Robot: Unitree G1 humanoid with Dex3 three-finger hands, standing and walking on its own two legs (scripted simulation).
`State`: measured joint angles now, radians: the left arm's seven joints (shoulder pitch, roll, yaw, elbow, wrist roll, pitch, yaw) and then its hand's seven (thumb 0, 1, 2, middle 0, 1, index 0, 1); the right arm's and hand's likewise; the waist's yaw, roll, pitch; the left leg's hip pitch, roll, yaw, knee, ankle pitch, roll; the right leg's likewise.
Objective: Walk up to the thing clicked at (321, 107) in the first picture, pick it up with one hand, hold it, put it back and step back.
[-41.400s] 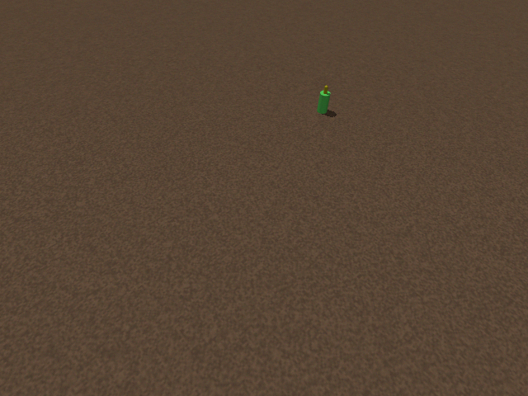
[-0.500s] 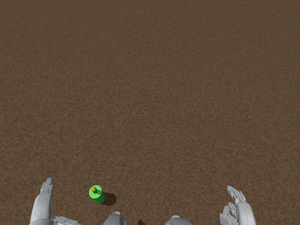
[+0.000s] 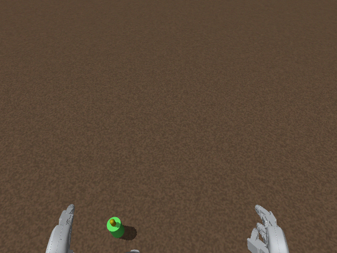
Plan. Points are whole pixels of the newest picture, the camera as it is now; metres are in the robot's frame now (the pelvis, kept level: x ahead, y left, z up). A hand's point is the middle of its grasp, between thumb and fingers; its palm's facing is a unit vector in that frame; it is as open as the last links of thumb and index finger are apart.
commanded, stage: home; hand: left
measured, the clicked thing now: (115, 226) +0.35 +0.25 -0.63
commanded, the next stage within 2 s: stand in 1.44 s
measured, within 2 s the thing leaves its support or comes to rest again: neither
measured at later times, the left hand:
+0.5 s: hand (90, 248) +0.16 +0.18 -0.05, palm faces +0.10 -0.95 -0.29, open 17.2 cm
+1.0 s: hand (88, 248) +0.16 +0.18 -0.05, palm faces +0.10 -0.96 -0.28, open 17.4 cm
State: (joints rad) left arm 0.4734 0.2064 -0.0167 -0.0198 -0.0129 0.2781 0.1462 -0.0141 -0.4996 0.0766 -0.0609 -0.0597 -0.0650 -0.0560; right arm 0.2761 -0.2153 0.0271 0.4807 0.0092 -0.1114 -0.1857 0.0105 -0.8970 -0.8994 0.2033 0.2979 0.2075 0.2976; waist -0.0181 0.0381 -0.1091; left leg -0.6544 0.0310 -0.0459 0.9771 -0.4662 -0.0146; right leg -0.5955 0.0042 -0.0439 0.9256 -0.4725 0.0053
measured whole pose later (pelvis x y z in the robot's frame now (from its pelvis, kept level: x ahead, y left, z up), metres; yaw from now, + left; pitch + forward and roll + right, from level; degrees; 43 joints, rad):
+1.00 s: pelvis -0.01 +0.00 +0.00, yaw +0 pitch +7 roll -2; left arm 0.47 0.20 -0.01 0.01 -0.01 0.25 0.13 -0.01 -0.53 0.06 -0.06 -0.06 -0.06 -0.05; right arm 0.28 -0.21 0.03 0.51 0.01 -0.14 -0.18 0.01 -0.90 -0.90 0.20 0.30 0.21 0.30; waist -0.02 0.04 -0.10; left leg -0.64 0.03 -0.04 0.96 -0.45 -0.01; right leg -0.58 0.00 -0.03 0.91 -0.45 0.01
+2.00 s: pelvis -0.01 +0.00 +0.03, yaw +0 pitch +0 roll +0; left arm 0.25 0.32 0.01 0.68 0.04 0.01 0.02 0.00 0.58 0.82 -0.20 -0.29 -0.20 -0.29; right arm 0.20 -0.30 -0.03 0.84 -0.05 -0.02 -0.02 0.01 -0.90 -0.90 0.20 0.30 0.21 0.30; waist 0.01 -0.02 0.01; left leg -0.40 0.00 -0.01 0.77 -0.37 0.00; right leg -0.38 -0.03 -0.01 0.77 -0.40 0.01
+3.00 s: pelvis -0.02 +0.01 +0.06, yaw -1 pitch -3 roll +0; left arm 0.17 0.32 0.00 1.15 0.01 -0.01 0.01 0.00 0.90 0.90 -0.20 -0.30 -0.21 -0.30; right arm 0.14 -0.33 -0.02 1.15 -0.02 0.00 0.00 0.00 -0.90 -0.90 0.20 0.30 0.20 0.30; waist 0.00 0.01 0.07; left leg -0.16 -0.01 0.00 0.37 -0.15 0.01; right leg -0.13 -0.03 -0.01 0.37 -0.18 0.03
